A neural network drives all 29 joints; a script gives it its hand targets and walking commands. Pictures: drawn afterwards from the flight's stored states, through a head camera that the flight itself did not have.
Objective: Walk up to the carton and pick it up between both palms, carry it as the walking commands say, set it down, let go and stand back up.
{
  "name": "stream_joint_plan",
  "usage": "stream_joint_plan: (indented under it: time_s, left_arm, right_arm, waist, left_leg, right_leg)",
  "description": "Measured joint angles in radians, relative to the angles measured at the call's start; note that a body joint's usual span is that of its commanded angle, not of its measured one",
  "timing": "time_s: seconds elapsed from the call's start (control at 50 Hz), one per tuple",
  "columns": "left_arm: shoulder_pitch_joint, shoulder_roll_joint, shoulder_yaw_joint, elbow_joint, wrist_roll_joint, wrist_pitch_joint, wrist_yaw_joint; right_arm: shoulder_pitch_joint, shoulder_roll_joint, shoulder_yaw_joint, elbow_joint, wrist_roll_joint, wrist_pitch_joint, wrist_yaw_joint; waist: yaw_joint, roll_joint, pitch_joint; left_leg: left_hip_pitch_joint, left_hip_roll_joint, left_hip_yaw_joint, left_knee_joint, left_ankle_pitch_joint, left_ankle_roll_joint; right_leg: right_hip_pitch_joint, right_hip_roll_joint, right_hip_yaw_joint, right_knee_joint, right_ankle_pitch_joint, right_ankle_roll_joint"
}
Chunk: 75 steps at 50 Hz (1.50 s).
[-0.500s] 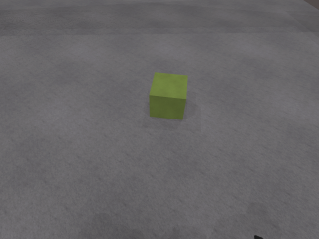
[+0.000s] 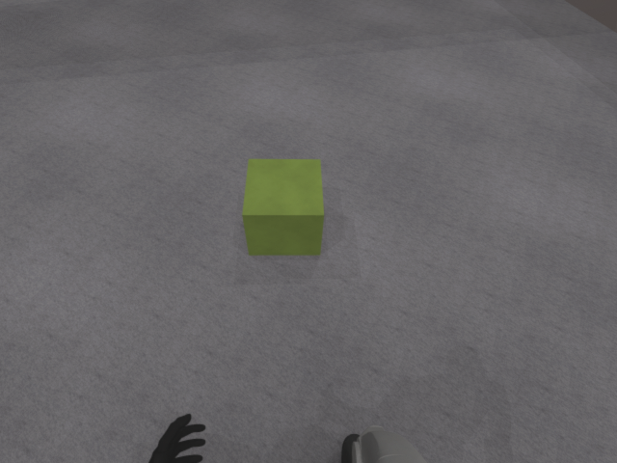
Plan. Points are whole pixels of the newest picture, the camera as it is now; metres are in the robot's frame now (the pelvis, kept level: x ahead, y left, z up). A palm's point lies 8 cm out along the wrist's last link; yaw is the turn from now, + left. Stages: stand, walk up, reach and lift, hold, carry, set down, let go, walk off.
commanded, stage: walk up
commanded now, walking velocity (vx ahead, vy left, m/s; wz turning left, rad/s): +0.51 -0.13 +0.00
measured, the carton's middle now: (284, 207) +1.09 -0.01 -0.65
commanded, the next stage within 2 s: none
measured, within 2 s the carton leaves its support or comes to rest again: neither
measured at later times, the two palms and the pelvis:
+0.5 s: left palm out of the picture +0.15 +0.23 -0.17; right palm (405, 263) +0.45 -0.20 -0.11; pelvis +0.27 +0.02 -0.02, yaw +1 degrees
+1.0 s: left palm (193, 212) +0.63 +0.21 -0.13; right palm (432, 300) +0.39 -0.25 -0.14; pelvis +0.49 -0.02 -0.01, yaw +1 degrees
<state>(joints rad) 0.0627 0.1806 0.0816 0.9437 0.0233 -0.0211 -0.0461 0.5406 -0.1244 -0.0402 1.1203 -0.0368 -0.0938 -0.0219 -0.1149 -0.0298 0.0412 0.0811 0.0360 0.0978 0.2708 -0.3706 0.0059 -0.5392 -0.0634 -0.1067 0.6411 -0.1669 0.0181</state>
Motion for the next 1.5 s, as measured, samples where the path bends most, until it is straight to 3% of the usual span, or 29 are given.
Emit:
stream_joint_plan:
  time_s: [0.04,0.08,0.14,0.2,0.26,0.4,0.44,0.48,0.54,0.6,0.68,0.78,0.88,0.94,0.98,1.02,1.08,1.14,1.24,1.3,1.34,1.42,1.5]
  left_arm:
    - [-0.012,-0.006,-0.007,-0.008,0.002,-0.014,0.005]
    - [-0.015,-0.002,-0.011,-0.005,0.01,-0.043,0.014]
    - [0.026,-0.009,-0.007,0.027,0.016,-0.067,0.027]
    - [0.121,-0.014,-0.006,0.069,0.011,-0.063,0.037]
    - [0.219,-0.015,-0.013,0.111,0.012,-0.065,0.046]
    - [0.378,-0.004,-0.018,0.171,0.011,-0.056,0.045]
    - [0.411,0.003,-0.018,0.184,0.004,-0.05,0.043]
    - [0.424,0.004,-0.024,0.189,-0.001,-0.041,0.042]
    - [0.372,0.015,-0.018,0.18,0.006,-0.03,0.039]
    - [0.281,0.027,-0.014,0.151,0.014,-0.028,0.035]
    - [0.173,0.028,-0.014,0.103,0.017,-0.011,0.024]
    - [0.067,0.021,-0.013,0.044,0.011,0.003,0.009]
    - [0.003,0.014,-0.011,0.012,0.01,-0.007,0.007]
    - [-0.007,0.007,-0.018,0.005,0.01,-0.027,0.013]
    - [-0.002,0.003,-0.017,0.008,0.014,-0.049,0.028]
    - [0.021,-0.013,-0.021,0.017,0.012,-0.063,0.04]
    - [0.084,-0.038,-0.029,0.045,0.01,-0.068,0.049]
    - [0.155,-0.052,-0.029,0.072,0.009,-0.061,0.057]
    - [0.246,-0.053,-0.021,0.117,0.01,-0.046,0.059]
    - [0.288,-0.044,-0.017,0.137,0.002,-0.029,0.055]
    - [0.302,-0.024,-0.019,0.146,-0.002,-0.019,0.054]
    - [0.29,-0.011,-0.023,0.155,0.004,-0.002,0.054]
    - [0.224,-0.007,-0.017,0.144,0.009,0.005,0.047]
  right_arm:
    - [0.008,-0.009,-0.005,0.014,0.003,0.004,0.0]
    - [0.01,-0.011,-0.005,0.014,0.018,0.009,0.004]
    - [-0.089,-0.03,-0.015,-0.009,0.026,0.016,0.01]
    - [-0.22,-0.05,-0.021,-0.066,0.018,0.023,0.023]
    - [-0.342,-0.066,-0.025,-0.125,0.008,0.038,0.031]
    - [-0.516,-0.074,-0.003,-0.207,0.011,0.056,0.065]
    - [-0.528,-0.068,0.001,-0.21,0.007,0.049,0.061]
    - [-0.528,-0.063,-0.003,-0.21,0.0,0.033,0.045]
    - [-0.471,-0.047,-0.005,-0.183,-0.002,0.028,0.029]
    - [-0.393,-0.026,-0.004,-0.141,0.0,0.025,0.027]
    - [-0.273,-0.01,-0.003,-0.092,0.001,0.012,0.028]
    - [-0.157,-0.012,-0.005,-0.052,-0.003,0.01,0.025]
    - [-0.091,-0.03,-0.019,-0.024,-0.002,0.015,0.014]
    - [-0.057,-0.042,-0.027,-0.017,0.002,0.024,0.014]
    - [-0.061,-0.046,-0.029,-0.018,0.012,0.035,0.015]
    - [-0.12,-0.059,-0.04,-0.026,0.014,0.047,0.013]
    - [-0.227,-0.071,-0.041,-0.056,0.017,0.06,0.013]
    - [-0.322,-0.07,-0.033,-0.103,0.017,0.073,0.021]
    - [-0.437,-0.067,-0.019,-0.159,0.016,0.077,0.029]
    - [-0.466,-0.058,-0.01,-0.167,0.013,0.065,0.03]
    - [-0.467,-0.035,-0.005,-0.156,0.01,0.052,0.023]
    - [-0.403,-0.014,-0.003,-0.13,0.001,0.043,0.01]
    - [-0.318,-0.006,-0.011,-0.092,0.001,0.043,0.007]
  waist:
    - [0.002,0.024,0.001]
    - [0.019,0.029,-0.002]
    - [0.057,0.067,0.036]
    - [0.092,0.082,0.05]
    - [0.122,0.081,0.049]
    - [0.188,0.031,0.036]
    - [0.191,0.009,0.019]
    - [0.188,-0.01,0.013]
    - [0.174,-0.037,0.008]
    - [0.15,-0.058,0.016]
    - [0.113,-0.054,0.015]
    - [0.065,-0.026,0.022]
    - [0.019,-0.004,0.025]
    - [0.009,0.015,0.01]
    - [0.024,0.025,0.009]
    - [0.043,0.059,0.028]
    - [0.084,0.085,0.041]
    - [0.119,0.087,0.038]
    - [0.163,0.073,0.028]
    - [0.179,0.056,0.018]
    - [0.188,0.007,0.021]
    - [0.174,-0.018,-0.001]
    - [0.145,-0.021,-0.006]
  left_leg:
    - [-0.014,0.029,-0.005,0.093,-0.073,-0.015]
    - [-0.135,0.049,-0.024,0.402,-0.116,-0.007]
    - [-0.362,0.062,-0.092,0.886,-0.067,0.012]
    - [-0.526,0.079,-0.098,0.993,-0.003,0.015]
    - [-0.638,0.092,-0.083,0.917,0.043,0.005]
    - [-0.625,0.091,-0.007,0.45,0.153,-0.007]
    - [-0.563,0.076,0.029,0.359,0.171,0.0]
    - [-0.551,0.066,0.055,0.393,0.218,0.039]
    - [-0.518,0.046,0.076,0.43,0.12,0.064]
    - [-0.436,0.019,0.092,0.348,0.118,0.061]
    - [-0.328,0.001,0.098,0.221,0.134,0.056]
    - [-0.217,-0.004,0.1,0.096,0.14,0.037]
    - [-0.144,0.004,0.1,0.056,0.098,0.003]
    - [-0.153,0.03,0.086,0.15,0.014,-0.029]
    - [-0.245,0.055,0.044,0.411,-0.086,-0.033]
    - [-0.373,0.06,-0.027,0.716,-0.111,-0.033]
    - [-0.502,0.053,-0.05,0.885,-0.066,-0.046]
    - [-0.566,0.055,-0.044,0.812,-0.03,-0.049]
    - [-0.543,0.055,-0.024,0.491,0.036,-0.034]
    - [-0.462,0.045,0.003,0.294,0.126,-0.02]
    - [-0.429,0.016,0.028,0.283,0.174,0.012]
    - [-0.376,0.001,0.049,0.272,0.126,0.04]
    - [-0.3,-0.011,0.058,0.179,0.146,0.035]
  right_leg:
    - [0.062,0.036,-0.03,-0.084,-0.039,-0.033]
    - [0.097,0.044,-0.042,-0.096,0.027,-0.075]
    - [0.113,0.075,-0.058,0.006,-0.067,-0.075]
    - [0.191,0.102,-0.058,-0.023,-0.11,-0.067]
    - [0.278,0.108,-0.054,-0.081,-0.128,-0.062]
    - [0.469,0.065,-0.04,-0.185,-0.196,-0.011]
    - [0.494,0.043,-0.038,-0.146,-0.253,0.006]
    - [0.435,0.018,-0.006,0.049,-0.311,-0.01]
    - [0.265,0.015,0.07,0.407,-0.271,-0.027]
    - [0.127,-0.02,0.076,0.521,-0.16,-0.018]
    - [0.022,-0.058,0.056,0.419,-0.082,0.012]
    - [-0.006,-0.067,0.037,0.146,-0.005,0.03]
    - [0.036,-0.035,0.012,-0.024,-0.012,0.005]
    - [0.119,-0.002,-0.01,-0.131,-0.006,-0.032]
    - [0.131,0.01,-0.018,-0.115,0.067,-0.057]
    - [0.131,0.034,-0.029,-0.055,-0.025,-0.066]
    - [0.169,0.05,-0.025,-0.068,-0.055,-0.059]
    - [0.218,0.054,-0.023,-0.123,-0.05,-0.056]
    - [0.285,0.046,-0.029,-0.172,-0.065,-0.036]
    - [0.304,0.036,-0.031,-0.132,-0.114,-0.016]
    - [0.295,0.004,-0.005,-0.048,-0.177,-0.01]
    - [0.188,0.001,0.028,0.27,-0.315,0.001]
    - [0.125,-0.017,0.027,0.307,-0.233,0.018]
